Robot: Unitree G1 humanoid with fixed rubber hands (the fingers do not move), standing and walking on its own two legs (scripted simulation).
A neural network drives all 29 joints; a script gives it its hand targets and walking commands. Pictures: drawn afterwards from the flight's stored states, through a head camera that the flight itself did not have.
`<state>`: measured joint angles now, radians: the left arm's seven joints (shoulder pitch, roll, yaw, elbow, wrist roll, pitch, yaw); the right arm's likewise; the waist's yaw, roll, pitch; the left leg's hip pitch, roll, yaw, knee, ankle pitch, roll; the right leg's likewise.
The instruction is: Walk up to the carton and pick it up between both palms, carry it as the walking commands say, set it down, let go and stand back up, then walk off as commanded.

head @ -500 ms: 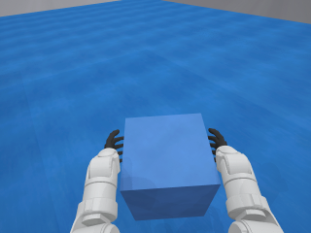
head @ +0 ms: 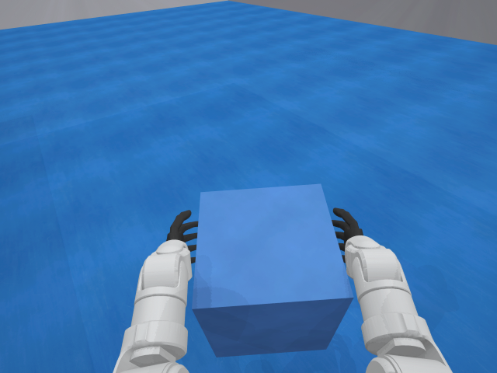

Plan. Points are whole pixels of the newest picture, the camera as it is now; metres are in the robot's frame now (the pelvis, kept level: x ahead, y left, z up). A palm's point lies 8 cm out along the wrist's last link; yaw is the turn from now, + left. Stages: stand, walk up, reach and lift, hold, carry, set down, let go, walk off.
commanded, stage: hold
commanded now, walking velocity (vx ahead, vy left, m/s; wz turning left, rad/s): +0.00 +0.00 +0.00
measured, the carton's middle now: (266, 274) +0.32 +0.01 +0.01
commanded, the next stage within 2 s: carry in 0.06 s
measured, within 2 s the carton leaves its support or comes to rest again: neither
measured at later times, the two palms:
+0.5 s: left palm (148, 241) +0.30 +0.19 +0.12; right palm (333, 228) +0.34 -0.10 +0.11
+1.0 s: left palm (96, 272) +0.24 +0.25 +0.12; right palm (300, 249) +0.29 -0.04 +0.11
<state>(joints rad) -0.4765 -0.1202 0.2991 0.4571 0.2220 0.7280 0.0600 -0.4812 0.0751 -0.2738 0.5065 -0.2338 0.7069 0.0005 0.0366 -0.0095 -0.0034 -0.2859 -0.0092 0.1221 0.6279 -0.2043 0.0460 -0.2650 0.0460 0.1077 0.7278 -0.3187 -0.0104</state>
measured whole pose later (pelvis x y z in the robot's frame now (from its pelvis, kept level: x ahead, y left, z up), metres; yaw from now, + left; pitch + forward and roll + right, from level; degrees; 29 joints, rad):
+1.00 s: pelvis +0.00 +0.06 +0.00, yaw +7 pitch +3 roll -1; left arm -0.22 -0.14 0.13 -0.37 0.07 1.23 0.13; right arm -0.19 0.14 -0.14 -0.36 -0.03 1.20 -0.15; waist 0.04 0.00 -0.14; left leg -0.39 -0.03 0.12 0.71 -0.37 0.04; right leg -0.43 -0.07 -0.15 0.71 -0.33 -0.02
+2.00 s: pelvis -0.11 +0.08 +0.00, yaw +6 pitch +1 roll +2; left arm -0.19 -0.14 0.12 -0.33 0.07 1.25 0.12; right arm -0.15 0.13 -0.14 -0.36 -0.04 1.25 -0.16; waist 0.04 0.00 -0.14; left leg -0.43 -0.02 0.21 0.68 -0.27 0.10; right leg -0.38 -0.13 -0.13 0.77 -0.37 0.01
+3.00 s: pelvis -0.19 +0.18 +0.00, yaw +4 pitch +1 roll +0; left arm -0.17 -0.14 0.11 -0.34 0.07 1.24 0.12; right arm -0.14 0.13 -0.12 -0.36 -0.04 1.25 -0.16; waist 0.04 0.00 -0.10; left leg -0.40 0.01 0.18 0.70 -0.33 0.09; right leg -0.38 -0.17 -0.12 0.82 -0.50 0.07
